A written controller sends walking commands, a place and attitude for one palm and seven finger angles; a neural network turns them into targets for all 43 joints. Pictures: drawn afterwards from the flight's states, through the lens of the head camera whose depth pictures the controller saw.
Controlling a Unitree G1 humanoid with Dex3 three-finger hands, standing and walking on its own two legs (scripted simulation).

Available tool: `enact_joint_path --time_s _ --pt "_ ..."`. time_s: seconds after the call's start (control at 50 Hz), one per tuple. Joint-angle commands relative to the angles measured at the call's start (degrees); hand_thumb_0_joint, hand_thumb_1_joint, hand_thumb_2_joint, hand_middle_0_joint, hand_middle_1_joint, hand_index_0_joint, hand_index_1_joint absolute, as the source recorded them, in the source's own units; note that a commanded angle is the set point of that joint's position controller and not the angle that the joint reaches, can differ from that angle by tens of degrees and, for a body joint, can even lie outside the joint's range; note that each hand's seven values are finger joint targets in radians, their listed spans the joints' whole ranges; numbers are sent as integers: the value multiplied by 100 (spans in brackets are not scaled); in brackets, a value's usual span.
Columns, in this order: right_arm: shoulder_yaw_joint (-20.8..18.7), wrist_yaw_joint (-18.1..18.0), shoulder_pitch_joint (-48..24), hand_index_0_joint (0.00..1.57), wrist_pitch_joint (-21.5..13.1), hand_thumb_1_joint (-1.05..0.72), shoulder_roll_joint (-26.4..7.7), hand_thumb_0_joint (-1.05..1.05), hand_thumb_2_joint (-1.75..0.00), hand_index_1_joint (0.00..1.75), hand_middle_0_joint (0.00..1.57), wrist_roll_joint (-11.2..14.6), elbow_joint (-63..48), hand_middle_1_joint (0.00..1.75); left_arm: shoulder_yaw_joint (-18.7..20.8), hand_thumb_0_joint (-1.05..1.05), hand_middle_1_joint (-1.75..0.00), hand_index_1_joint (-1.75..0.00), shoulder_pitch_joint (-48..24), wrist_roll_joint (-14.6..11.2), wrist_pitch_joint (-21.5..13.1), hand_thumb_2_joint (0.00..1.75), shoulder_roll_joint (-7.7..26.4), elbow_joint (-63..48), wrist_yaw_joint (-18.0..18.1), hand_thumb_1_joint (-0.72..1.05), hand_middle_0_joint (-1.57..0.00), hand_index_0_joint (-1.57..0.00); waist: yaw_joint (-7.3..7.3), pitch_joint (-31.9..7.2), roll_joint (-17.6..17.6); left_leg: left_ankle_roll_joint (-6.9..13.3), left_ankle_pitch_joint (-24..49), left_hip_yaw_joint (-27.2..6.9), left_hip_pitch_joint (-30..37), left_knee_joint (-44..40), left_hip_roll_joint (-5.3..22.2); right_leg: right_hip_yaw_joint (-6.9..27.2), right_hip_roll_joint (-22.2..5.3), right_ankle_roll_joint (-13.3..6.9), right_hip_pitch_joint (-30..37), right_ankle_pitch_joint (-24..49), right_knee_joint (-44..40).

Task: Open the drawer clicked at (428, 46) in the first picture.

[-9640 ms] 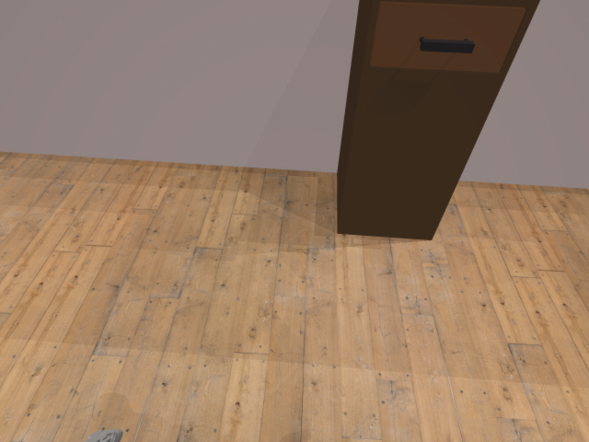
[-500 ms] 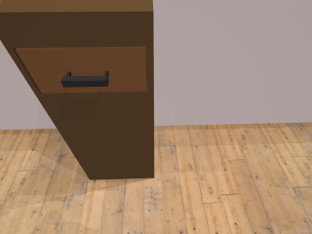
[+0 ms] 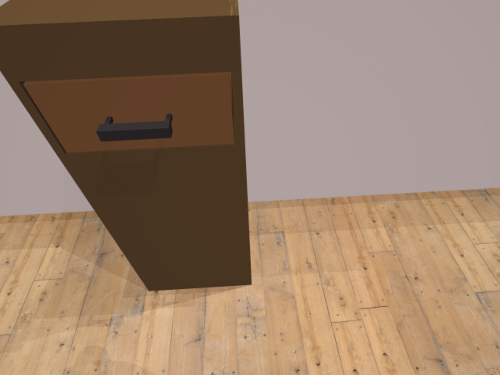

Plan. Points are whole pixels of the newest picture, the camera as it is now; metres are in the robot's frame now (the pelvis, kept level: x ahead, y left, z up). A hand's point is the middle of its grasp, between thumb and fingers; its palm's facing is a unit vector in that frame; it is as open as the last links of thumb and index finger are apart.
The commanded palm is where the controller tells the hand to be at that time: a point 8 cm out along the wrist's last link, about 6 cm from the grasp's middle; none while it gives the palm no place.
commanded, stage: shuffle to correct the standing spot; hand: left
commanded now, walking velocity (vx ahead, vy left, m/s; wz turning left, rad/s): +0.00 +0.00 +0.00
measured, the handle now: (137, 125) +0.55 +0.27 +0.10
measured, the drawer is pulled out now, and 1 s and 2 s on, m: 0.00 0.00 0.00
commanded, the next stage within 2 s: come to a stop and stand still in 0.28 s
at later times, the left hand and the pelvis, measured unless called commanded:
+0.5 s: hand out of the picture +0.01 +0.19 -0.18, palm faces +0.13 -0.98 -0.17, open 7.3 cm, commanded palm none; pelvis +0.05 +0.02 +0.00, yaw +5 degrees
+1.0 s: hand out of the picture +0.13 +0.16 -0.15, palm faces +0.14 -0.96 -0.26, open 7.3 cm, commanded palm none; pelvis +0.08 -0.03 +0.00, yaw +6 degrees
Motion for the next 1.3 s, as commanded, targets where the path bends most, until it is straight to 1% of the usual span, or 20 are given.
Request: enact_joint_path --time_s 0.0,0.08,0.16,0.26,0.3,0.34,0.36,0.38,0.4,0.48,0.66,0.74,0.78,0.8,0.86,1.12,1.2,1.22,1.24,1.28 --pt "-101 -44 343 20 -117 -90 -519 0 -90 30 20 -12 -103 30 96 0 -30 -30 311 -7 -124 90 598 -168 48 90 -20 -20 -12 155 -176 183 1127 -461 -267 -635 545 320 -270 -304 83 1146 -441" --pt "-102 -51 302 20 -108 -90 -507 0 -90 30 20 -11 -55 30 93 0 -30 -30 354 -3 -131 90 585 -123 43 90 -20 -20 -6 187 -206 160 1107 -440 -241 -607 529 341 -295 -313 59 1201 -500" --pt "-139 11 291 20 -41 -90 -529 0 -90 30 20 -47 -120 30 198 0 -30 -30 475 54 -104 90 730 -161 -1 90 -20 -20 61 425 -349 205 -283 -308 -750 -260 297 538 -404 -450 -18 -662 -651" --pt "-178 82 26 20 -15 -90 -394 0 -90 30 20 -56 -420 30 438 0 -30 -30 926 82 -133 90 1085 -219 8 90 -20 -20 238 674 -1302 151 -809 -7 -1806 1393 41 1745 -1447 -1051 208 -1508 -1647" --pt "-187 112 -19 20 -83 -90 -384 0 -90 30 20 -46 -526 30 488 0 -30 -30 853 120 -200 90 1051 -279 20 90 -20 -20 165 611 -1081 173 -927 -135 -1742 1209 177 1558 -1621 -1171 217 -576 -1375" --pt "-184 120 628 20 -144 -90 -291 0 -90 30 20 -31 -283 30 464 0 -30 -30 426 108 -178 90 932 -420 0 90 -20 -20 -193 400 -606 191 -279 -11 -315 -42 90 519 -1161 -853 -541 -297 -499" --pt "-210 98 1200 20 -199 -90 -530 0 -90 30 20 -72 -91 30 405 0 -30 -30 214 85 -129 90 640 -526 -22 90 -20 -20 -395 375 443 388 58 -867 217 -685 488 -172 -408 -556 -1161 -716 660" --pt "-334 25 1756 20 -223 -90 -1056 0 -90 30 20 -153 28 30 318 0 -30 -30 25 51 -119 90 292 -719 -53 90 -20 -20 -558 293 1996 917 925 -2594 821 -1300 1698 -847 300 -221 -2317 -1680 2310" --pt "-302 -27 1835 20 -181 -90 -981 0 -90 30 20 -141 68 30 306 0 -30 -30 -245 99 -139 90 399 -811 -6 90 -20 -20 -571 419 1504 1173 2018 -2800 819 -1326 1954 -280 185 -328 -2624 -1955 3042" --pt "-117 -152 888 20 -299 -90 -590 0 -90 30 20 -107 -203 30 227 0 -30 -30 1 19 -140 90 168 -481 -23 90 -20 -20 -74 295 159 1174 5508 -1435 422 -767 1632 39 -208 -171 -1938 -895 3054" --pt "-344 -206 564 20 -72 -90 -820 0 -90 30 20 -78 -250 30 282 0 -30 -30 -334 26 35 90 439 -752 55 90 -20 -20 -120 -9 762 768 6426 -773 1040 -354 1386 -313 135 -164 -1309 -293 1103" --pt "-462 -132 364 20 -4 -90 -815 0 -90 30 20 -9 -374 30 393 0 -30 -30 374 57 -98 90 763 -657 78 90 -20 -20 254 -483 69 359 4666 -560 426 672 975 -114 -83 -264 231 2188 -329" --pt "-461 -91 575 20 17 -90 -401 0 -90 30 20 78 -505 30 491 0 -30 -30 820 63 -170 90 1327 -546 135 90 -20 -20 295 -1161 -1613 -48 -1518 -180 -1165 2636 -271 1730 -2094 -1401 1626 6888 -104" --pt "-447 -126 416 20 79 -90 -353 0 -90 30 20 73 -508 30 417 0 -30 -30 753 42 -174 90 1229 -592 140 90 -20 -20 283 -1024 -1388 -40 -1969 -744 -1179 3095 -186 1661 -2187 -1651 1213 6657 -300" --pt "-443 -37 -12 20 262 -90 -290 0 -90 30 20 35 -460 30 352 0 -30 -30 -88 51 -96 90 886 -866 161 90 -20 -20 76 -210 -1125 -149 -1247 -706 -1474 3699 18 1200 -1581 -1435 83 4349 -793" --pt "-375 134 -379 20 212 -90 -444 0 -90 30 20 -17 -843 30 540 0 -30 -30 20 141 -8 90 1355 -1028 55 90 -20 -20 224 -350 -978 -157 -575 -281 -1045 1403 -26 1479 -1380 -1253 -229 47 -1597" --pt "-303 100 714 20 107 -90 -411 0 -90 30 20 -27 -440 30 468 0 -30 -30 -257 67 84 90 1112 -986 29 90 -20 -20 -254 -362 -786 9 174 -115 901 -554 -58 820 -685 -600 -1423 -1352 -1348" --pt "-317 61 815 20 71 -90 -609 0 -90 30 20 -68 -389 30 378 0 -30 -30 -181 32 103 90 828 -966 11 90 -20 -20 -257 -236 43 152 -382 -711 772 -1118 418 454 -278 -394 -1562 -1406 -648" --pt "-382 37 714 20 57 -90 -949 0 -90 30 20 -133 -515 30 304 0 -30 -30 -54 11 115 90 478 -1040 -30 90 -20 -20 -201 69 1352 518 -1491 -2120 196 -1901 1454 -85 218 -207 -1867 -1271 497" --pt "-316 14 127 20 71 -90 -1056 0 -90 30 20 -183 -774 30 329 0 -30 -30 -223 60 85 90 546 -1077 -80 90 -20 -20 -73 652 891 1150 -1994 -2649 -1217 -2399 1975 119 129 -259 -1694 -813 1832"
